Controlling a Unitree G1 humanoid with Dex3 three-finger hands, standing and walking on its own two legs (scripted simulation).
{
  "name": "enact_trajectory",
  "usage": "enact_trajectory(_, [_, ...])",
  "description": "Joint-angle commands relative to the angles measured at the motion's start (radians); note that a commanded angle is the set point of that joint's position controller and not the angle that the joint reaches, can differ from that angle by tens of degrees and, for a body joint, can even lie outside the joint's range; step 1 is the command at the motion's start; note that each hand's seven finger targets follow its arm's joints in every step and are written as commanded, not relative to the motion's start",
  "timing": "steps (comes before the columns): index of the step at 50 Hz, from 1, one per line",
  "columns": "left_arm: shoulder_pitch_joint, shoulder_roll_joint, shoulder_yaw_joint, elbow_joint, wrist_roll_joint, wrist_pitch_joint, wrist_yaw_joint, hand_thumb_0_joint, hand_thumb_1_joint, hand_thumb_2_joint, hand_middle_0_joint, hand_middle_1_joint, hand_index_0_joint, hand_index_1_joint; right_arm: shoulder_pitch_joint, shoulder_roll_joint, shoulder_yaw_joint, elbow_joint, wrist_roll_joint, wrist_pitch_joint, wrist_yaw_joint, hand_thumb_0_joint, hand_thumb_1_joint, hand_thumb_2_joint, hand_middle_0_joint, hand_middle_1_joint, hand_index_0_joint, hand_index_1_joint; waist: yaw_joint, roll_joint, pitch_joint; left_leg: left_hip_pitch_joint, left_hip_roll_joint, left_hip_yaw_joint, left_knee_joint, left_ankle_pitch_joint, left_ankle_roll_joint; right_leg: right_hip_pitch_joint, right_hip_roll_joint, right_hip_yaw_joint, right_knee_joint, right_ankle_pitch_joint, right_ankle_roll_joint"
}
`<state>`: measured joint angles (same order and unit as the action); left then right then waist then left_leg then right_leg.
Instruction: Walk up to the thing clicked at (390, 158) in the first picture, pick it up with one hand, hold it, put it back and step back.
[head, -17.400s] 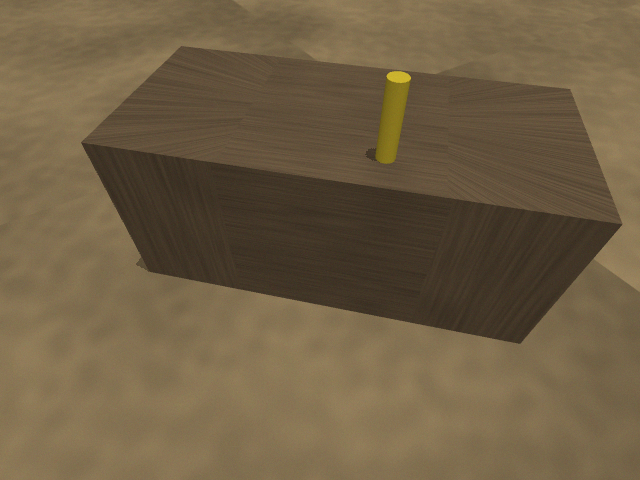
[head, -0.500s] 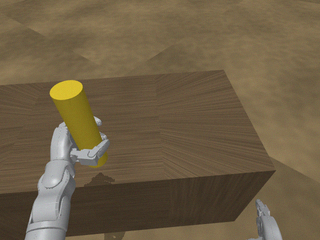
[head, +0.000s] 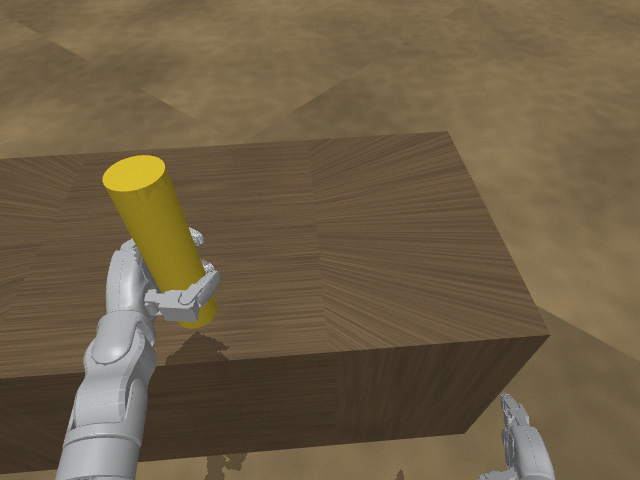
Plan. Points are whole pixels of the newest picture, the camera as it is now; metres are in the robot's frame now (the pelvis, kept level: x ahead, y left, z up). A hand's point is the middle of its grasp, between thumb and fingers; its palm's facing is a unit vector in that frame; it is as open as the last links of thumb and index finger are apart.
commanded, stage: crouch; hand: left
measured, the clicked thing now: (171, 254) +0.34 +0.16 +0.14
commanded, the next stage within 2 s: lower in 0.86 s
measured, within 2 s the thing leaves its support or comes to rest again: neither
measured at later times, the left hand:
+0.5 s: hand (211, 265) +0.41 +0.16 +0.02, palm faces +0.05 -1.00 +0.01, open 7.9 cm
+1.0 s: hand (219, 262) +0.44 +0.16 -0.01, palm faces +0.06 -1.00 +0.00, open 7.9 cm
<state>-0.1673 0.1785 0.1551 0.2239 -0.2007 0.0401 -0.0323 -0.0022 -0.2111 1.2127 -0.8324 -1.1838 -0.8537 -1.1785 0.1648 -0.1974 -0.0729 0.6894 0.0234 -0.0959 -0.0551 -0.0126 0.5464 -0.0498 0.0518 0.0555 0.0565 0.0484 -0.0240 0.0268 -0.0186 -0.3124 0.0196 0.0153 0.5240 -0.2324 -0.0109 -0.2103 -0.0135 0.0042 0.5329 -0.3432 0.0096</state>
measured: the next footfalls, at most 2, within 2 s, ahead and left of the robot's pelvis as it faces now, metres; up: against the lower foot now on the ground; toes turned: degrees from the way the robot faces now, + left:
none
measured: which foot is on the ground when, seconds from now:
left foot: down 0.00-1.00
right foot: down 0.00-1.00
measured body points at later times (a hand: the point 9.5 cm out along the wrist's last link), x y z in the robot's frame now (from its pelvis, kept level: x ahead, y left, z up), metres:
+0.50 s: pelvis -0.01 +0.01 -0.03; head +0.05 +0.02 +0.42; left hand +0.40 +0.21 +0.02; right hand +0.13 -0.26 -0.09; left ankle +0.03 +0.13 -0.73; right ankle -0.04 -0.12 -0.73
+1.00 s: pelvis -0.02 +0.01 -0.05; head +0.08 +0.03 +0.39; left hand +0.43 +0.21 -0.01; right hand +0.13 -0.25 -0.09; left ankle +0.03 +0.13 -0.73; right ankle -0.04 -0.12 -0.73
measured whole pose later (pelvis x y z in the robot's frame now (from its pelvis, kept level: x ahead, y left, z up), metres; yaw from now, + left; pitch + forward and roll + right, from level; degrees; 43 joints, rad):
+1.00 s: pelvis -0.02 +0.01 -0.05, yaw -2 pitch +16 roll -2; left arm -0.63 0.30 0.25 0.93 -0.11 -0.41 -0.02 0.00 -0.21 1.22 -0.83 -1.19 -0.85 -1.18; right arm 0.33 -0.22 -0.06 0.20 -0.03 -0.02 0.04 -0.01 0.53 -0.05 0.05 0.05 0.06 0.05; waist -0.14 -0.01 -0.09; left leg -0.85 0.06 0.01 0.95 -0.39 0.00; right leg -0.73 0.02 0.02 0.92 -0.47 0.02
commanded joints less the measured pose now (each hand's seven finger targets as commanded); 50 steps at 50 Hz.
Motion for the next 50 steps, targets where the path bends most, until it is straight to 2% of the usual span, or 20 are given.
enact_trajectory(1, [-0.497, 0.185, 0.095, -0.161, 0.005, -0.17, 0.006, 0.0, 0.241, 1.311, -1.345, -1.465, -1.372, -1.459, -0.122, -0.155, -0.05, -0.199, 0.001, -0.058, -0.014, 0.0, 0.57, -0.044, 0.05, 0.051, 0.05, 0.051, -0.03, -0.081, -0.246, 0.181, -0.01, 0.01, 0.012, 0.202, 0.044, -0.118, 0.008, -0.017, -0.049, 0.315, 0.011])
enact_trajectory(4, [-0.553, 0.146, 0.033, -0.052, 0.013, -0.236, -0.018, 0.0, 0.305, 1.336, -1.378, -1.483, -1.395, -1.485, -0.156, -0.128, -0.015, -0.269, -0.001, -0.067, -0.015, 0.0, 0.561, -0.048, 0.05, 0.051, 0.05, 0.051, -0.049, -0.047, -0.366, 0.198, -0.011, 0.008, 0.066, 0.222, 0.046, -0.139, -0.002, -0.009, -0.002, 0.341, 0.011])
enact_trajectory(7, [-0.63, 0.219, 0.066, 0.022, 0.015, -0.292, -0.026, 0.0, 0.279, 1.317, -1.363, -1.454, -1.373, -1.463, -0.084, -0.134, -0.007, -0.251, -0.01, -0.062, -0.013, 0.0, 0.557, -0.051, 0.05, 0.051, 0.05, 0.051, -0.042, 0.007, -0.398, 0.184, 0.001, -0.003, 0.098, 0.224, 0.04, -0.18, 0.003, -0.017, 0.032, 0.325, 0.001])
enact_trajectory(9, [-0.663, 0.263, 0.096, 0.085, 0.015, -0.319, -0.022, 0.0, 0.275, 1.317, -1.36, -1.453, -1.37, -1.461, -0.064, -0.172, -0.036, -0.289, -0.014, -0.056, -0.011, 0.0, 0.559, -0.05, 0.05, 0.051, 0.05, 0.051, -0.053, 0.008, -0.423, 0.166, 0.003, -0.002, 0.116, 0.215, 0.039, -0.2, 0.005, -0.014, 0.042, 0.316, 0.001])
enact_trajectory(13, [-0.666, 0.261, 0.104, 0.219, 0.013, -0.363, -0.012, 0.0, 0.311, 1.323, -1.351, -1.447, -1.365, -1.451, 0.024, -0.18, -0.059, -0.282, -0.015, -0.051, 0.003, 0.0, 0.559, -0.049, 0.05, 0.05, 0.05, 0.05, -0.06, 0.018, -0.364, 0.088, 0.008, -0.003, 0.14, 0.169, 0.037, -0.267, 0.012, -0.018, 0.067, 0.27, -0.005])
enact_trajectory(14, [-0.699, 0.27, 0.106, 0.209, 0.013, -0.38, -0.012, 0.0, 0.322, 1.334, -1.352, -1.451, -1.364, -1.457, 0.014, -0.161, -0.04, -0.296, -0.013, -0.051, 0.009, 0.0, 0.562, -0.049, 0.049, 0.05, 0.05, 0.05, -0.055, 0.025, -0.355, 0.071, 0.009, -0.003, 0.145, 0.157, 0.036, -0.282, 0.014, -0.019, 0.074, 0.254, -0.007])
enact_trajectory(15, [-0.681, 0.247, 0.091, 0.262, 0.015, -0.388, -0.017, 0.0, 0.315, 1.334, -1.367, -1.468, -1.383, -1.47, -0.01, -0.176, -0.059, -0.341, -0.012, -0.053, 0.01, 0.0, 0.561, -0.048, 0.049, 0.05, 0.05, 0.05, -0.062, 0.0, -0.343, 0.052, 0.009, -0.003, 0.147, 0.134, 0.036, -0.292, 0.017, -0.019, 0.079, 0.236, -0.007])
enact_trajectory(20, [-0.736, 0.241, 0.08, 0.328, 0.025, -0.44, -0.027, 0.0, 0.279, 1.373, -1.425, -1.528, -1.439, -1.533, 0.005, -0.146, -0.027, -0.409, -0.019, -0.05, 0.03, 0.0, 0.546, -0.052, 0.049, 0.05, 0.05, 0.05, -0.062, -0.003, -0.415, 0.013, 0.014, -0.008, 0.2, 0.174, 0.042, -0.308, 0.022, -0.016, 0.129, 0.272, -0.004])
enact_trajectory(21, [-0.776, 0.26, 0.086, 0.306, 0.025, -0.448, -0.022, 0.0, 0.257, 1.364, -1.415, -1.515, -1.425, -1.525, 0.015, -0.188, -0.067, -0.42, -0.021, -0.049, 0.027, 0.0, 0.542, -0.053, 0.049, 0.05, 0.049, 0.05, -0.077, 0.009, -0.445, 0.03, 0.017, -0.009, 0.212, 0.194, 0.042, -0.316, 0.024, -0.015, 0.14, 0.29, -0.005])
enact_trajectory(22, [-0.755, 0.239, 0.076, 0.371, 0.031, -0.445, -0.018, 0.0, 0.241, 1.355, -1.407, -1.506, -1.416, -1.516, 0.021, -0.188, -0.061, -0.439, -0.026, -0.046, 0.031, 0.0, 0.545, -0.053, 0.049, 0.05, 0.049, 0.05, -0.077, -0.001, -0.452, 0.033, 0.021, -0.013, 0.222, 0.208, 0.042, -0.336, 0.028, -0.019, 0.148, 0.291, -0.006])
enact_trajectory(23, [-0.81, 0.251, 0.081, 0.313, 0.033, -0.461, -0.013, 0.0, 0.268, 1.358, -1.391, -1.495, -1.402, -1.505, 0.011, -0.164, -0.04, -0.451, -0.029, -0.044, 0.037, 0.0, 0.55, -0.052, 0.049, 0.05, 0.049, 0.05, -0.068, 0.026, -0.472, 0.027, 0.022, -0.017, 0.23, 0.214, 0.038, -0.342, 0.03, -0.019, 0.157, 0.288, -0.008])
enact_trajectory(26, [-0.829, 0.282, 0.098, 0.334, 0.039, -0.484, 0.003, 0.0, 0.324, 1.359, -1.378, -1.485, -1.389, -1.493, 0.046, -0.209, -0.085, -0.489, -0.035, -0.035, 0.038, 0.0, 0.55, -0.052, 0.049, 0.05, 0.049, 0.05, -0.08, 0.025, -0.514, 0.033, 0.027, -0.024, 0.247, 0.202, 0.033, -0.35, 0.036, -0.023, 0.175, 0.267, -0.012])
enact_trajectory(29, [-0.87, 0.279, 0.092, 0.295, 0.046, -0.507, 0.01, 0.0, 0.316, 1.327, -1.365, -1.459, -1.375, -1.466, 0.096, -0.194, -0.078, -0.533, -0.038, -0.027, 0.044, 0.0, 0.543, -0.053, 0.049, 0.05, 0.049, 0.05, -0.099, 0.046, -0.576, 0.067, 0.029, -0.027, 0.281, 0.269, 0.034, -0.364, 0.04, -0.024, 0.203, 0.315, -0.008])
enact_trajectory(32, [-0.849, 0.276, 0.1, 0.34, 0.051, -0.511, 0.012, 0.0, 0.301, 1.311, -1.355, -1.44, -1.363, -1.449, 0.14, -0.149, -0.041, -0.519, -0.039, -0.017, 0.055, 0.0, 0.537, -0.055, 0.049, 0.05, 0.05, 0.05, -0.09, 0.048, -0.559, 0.019, 0.027, -0.024, 0.308, 0.3, 0.039, -0.374, 0.039, -0.023, 0.222, 0.354, -0.003])
enact_trajectory(35, [-0.829, 0.263, 0.101, 0.427, 0.067, -0.504, 0.013, 0.0, 0.282, 1.321, -1.358, -1.445, -1.364, -1.457, 0.152, -0.175, -0.071, -0.528, -0.045, -0.006, 0.06, 0.0, 0.54, -0.054, 0.049, 0.05, 0.049, 0.05, -0.11, 0.056, -0.509, -0.016, 0.032, -0.028, 0.318, 0.281, 0.036, -0.438, 0.044, -0.026, 0.235, 0.321, -0.007])
enact_trajectory(37, [-0.825, 0.241, 0.095, 0.487, 0.073, -0.5, 0.012, 0.0, 0.289, 1.324, -1.352, -1.446, -1.363, -1.454, 0.123, -0.16, -0.055, -0.567, -0.044, -0.001, 0.068, 0.0, 0.547, -0.052, 0.049, 0.05, 0.049, 0.05, -0.103, 0.049, -0.435, -0.08, 0.029, -0.029, 0.304, 0.188, 0.031, -0.467, 0.045, -0.028, 0.235, 0.243, -0.014])
enact_trajectory(39, [-0.864, 0.29, 0.119, 0.454, 0.087, -0.511, 0.016, 0.0, 0.321, 1.339, -1.378, -1.474, -1.396, -1.475, 0.137, -0.178, -0.076, -0.567, -0.05, 0.007, 0.073, 0.0, 0.552, -0.049, 0.049, 0.05, 0.049, 0.05, -0.101, 0.098, -0.452, -0.077, 0.036, -0.039, 0.301, 0.156, 0.022, -0.496, 0.048, -0.035, 0.25, 0.195, -0.023])
enact_trajectory(41, [-0.922, 0.288, 0.105, 0.393, 0.089, -0.524, 0.012, 0.0, 0.331, 1.36, -1.401, -1.503, -1.423, -1.501, 0.138, -0.189, -0.09, -0.617, -0.05, 0.01, 0.073, 0.0, 0.556, -0.048, 0.049, 0.05, 0.049, 0.05, -0.121, 0.088, -0.515, -0.053, 0.034, -0.036, 0.316, 0.149, 0.029, -0.494, 0.049, -0.03, 0.254, 0.208, -0.019])
enact_trajectory(46, [-0.954, 0.301, 0.122, 0.399, 0.067, -0.539, 0.009, 0.0, 0.298, 1.344, -1.385, -1.483, -1.402, -1.485, 0.142, -0.176, -0.071, -0.688, -0.044, 0.013, 0.074, 0.0, 0.546, -0.052, 0.049, 0.05, 0.049, 0.05, -0.121, 0.05, -0.592, -0.052, 0.037, -0.045, 0.349, 0.198, 0.034, -0.466, 0.053, -0.036, 0.286, 0.244, -0.015])
enact_trajectory(50, [-0.923, 0.32, 0.136, 0.497, 0.089, -0.54, 0.013, 0.0, 0.286, 1.293, -1.359, -1.425, -1.355, -1.445, 0.169, -0.17, -0.059, -0.673, -0.055, 0.027, 0.075, 0.0, 0.538, -0.056, 0.049, 0.049, 0.049, 0.049, -0.121, 0.07, -0.56, -0.105, 0.032, -0.042, 0.37, 0.181, 0.033, -0.498, 0.051, -0.031, 0.301, 0.234, -0.015])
